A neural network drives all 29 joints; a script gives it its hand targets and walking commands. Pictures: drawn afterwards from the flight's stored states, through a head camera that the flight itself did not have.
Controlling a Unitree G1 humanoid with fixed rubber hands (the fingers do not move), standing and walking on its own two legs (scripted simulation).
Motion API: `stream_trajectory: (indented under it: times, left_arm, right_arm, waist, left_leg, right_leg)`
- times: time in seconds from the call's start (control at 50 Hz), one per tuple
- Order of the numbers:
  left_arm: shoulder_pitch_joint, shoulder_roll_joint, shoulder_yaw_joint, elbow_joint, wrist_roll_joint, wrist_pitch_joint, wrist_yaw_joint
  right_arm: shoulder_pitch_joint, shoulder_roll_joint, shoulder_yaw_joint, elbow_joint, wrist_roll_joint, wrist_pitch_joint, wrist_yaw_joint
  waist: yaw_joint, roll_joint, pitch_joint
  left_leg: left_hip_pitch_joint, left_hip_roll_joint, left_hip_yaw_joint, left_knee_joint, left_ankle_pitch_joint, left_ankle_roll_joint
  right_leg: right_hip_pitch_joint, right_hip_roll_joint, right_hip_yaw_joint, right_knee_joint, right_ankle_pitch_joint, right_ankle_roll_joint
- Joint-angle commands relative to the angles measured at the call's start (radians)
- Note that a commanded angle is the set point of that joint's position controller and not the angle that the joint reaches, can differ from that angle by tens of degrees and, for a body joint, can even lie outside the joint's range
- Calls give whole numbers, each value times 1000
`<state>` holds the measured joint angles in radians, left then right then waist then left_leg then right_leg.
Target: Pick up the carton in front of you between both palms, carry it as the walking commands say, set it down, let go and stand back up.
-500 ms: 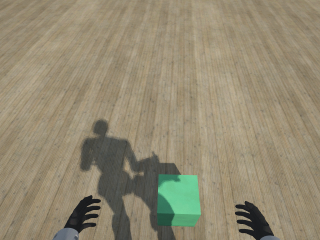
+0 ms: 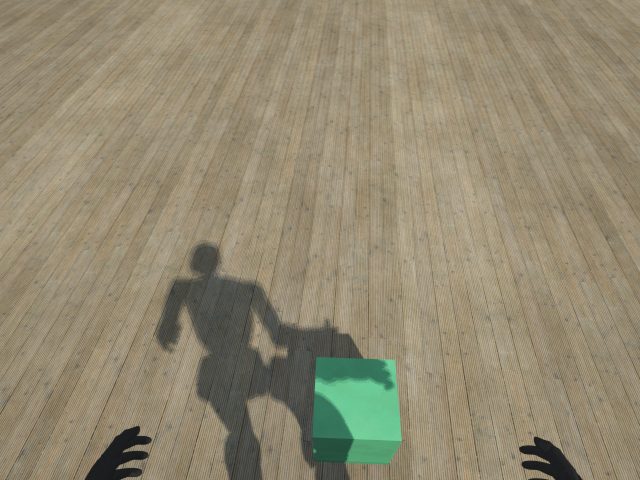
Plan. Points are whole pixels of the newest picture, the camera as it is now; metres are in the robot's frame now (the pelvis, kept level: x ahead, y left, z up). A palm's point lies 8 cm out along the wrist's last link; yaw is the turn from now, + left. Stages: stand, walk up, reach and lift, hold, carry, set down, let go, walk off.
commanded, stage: stand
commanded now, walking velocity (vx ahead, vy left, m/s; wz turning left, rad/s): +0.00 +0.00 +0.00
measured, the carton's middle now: (353, 412) +0.41 -0.06 -0.64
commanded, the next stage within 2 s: none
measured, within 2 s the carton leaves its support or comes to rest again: neither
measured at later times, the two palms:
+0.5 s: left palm out of the picture +0.11 +0.29 -0.09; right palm out of the picture +0.11 -0.30 -0.09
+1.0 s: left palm out of the picture +0.07 +0.30 -0.09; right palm out of the picture +0.06 -0.31 -0.09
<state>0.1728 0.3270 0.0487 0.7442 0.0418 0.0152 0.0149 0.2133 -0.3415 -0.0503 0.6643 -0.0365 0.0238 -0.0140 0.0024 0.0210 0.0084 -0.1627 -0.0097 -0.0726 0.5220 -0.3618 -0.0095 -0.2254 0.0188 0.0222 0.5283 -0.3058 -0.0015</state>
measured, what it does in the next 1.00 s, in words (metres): stands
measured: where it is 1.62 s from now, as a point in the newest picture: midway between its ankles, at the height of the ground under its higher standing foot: outside the picture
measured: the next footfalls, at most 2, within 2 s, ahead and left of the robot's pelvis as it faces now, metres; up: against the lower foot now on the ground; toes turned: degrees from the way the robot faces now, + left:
none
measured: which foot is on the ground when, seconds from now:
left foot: down 0.00-1.00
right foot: down 0.00-1.00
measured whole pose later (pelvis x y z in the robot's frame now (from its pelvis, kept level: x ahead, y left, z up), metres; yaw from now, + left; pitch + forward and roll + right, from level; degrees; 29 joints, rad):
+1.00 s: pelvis -0.03 +0.00 +0.01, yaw +0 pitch -3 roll +0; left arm 0.12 0.37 0.02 1.00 0.02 -0.01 0.01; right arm 0.18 -0.38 -0.01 0.93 -0.02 -0.01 -0.02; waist 0.01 0.01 0.03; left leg -0.08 -0.01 -0.07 0.38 -0.26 -0.01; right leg -0.15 0.02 0.03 0.40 -0.20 0.00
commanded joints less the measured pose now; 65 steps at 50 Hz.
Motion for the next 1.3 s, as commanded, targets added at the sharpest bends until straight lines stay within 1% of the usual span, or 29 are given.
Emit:
stream_trajectory:
  times: [0.0, 0.2, 0.56, 0.88, 1.28]
  left_arm:
    - [-33, 144, 30, -44, -1, -19, 8]
    - [-51, 157, 22, 15, -6, -25, 9]
    - [-79, 185, 10, 116, -14, -30, 4]
    - [-91, 204, 4, 195, -19, -33, -1]
    - [-105, 219, -3, 253, -25, -34, -4]
  right_arm:
    - [-16, -137, -29, -48, 1, -19, -9]
    - [-25, -151, -17, 8, 5, -29, -15]
    - [-49, -176, -4, 117, 8, -39, -11]
    - [-62, -192, 6, 206, 12, -43, -7]
    - [-79, -206, 14, 269, 17, -44, -5]
  waist:
    - [-2, -19, -74]
    - [0, -13, -64]
    - [2, -17, -20]
    - [4, -19, -1]
    - [4, -20, -1]
  left_leg:
    - [-9, 68, -36, -53, 398, 5]
    - [8, 75, -44, -78, 418, 8]
    - [8, 86, -58, -157, 302, 16]
    - [12, 95, -64, -199, 239, 20]
    - [27, 104, -63, -221, 237, 23]
  right_leg:
    - [80, -81, 59, -50, 368, -12]
    - [102, -88, 65, -66, 381, -16]
    - [108, -101, 93, -137, 283, -22]
    - [104, -109, 111, -184, 224, -24]
    - [106, -116, 119, -204, 231, -25]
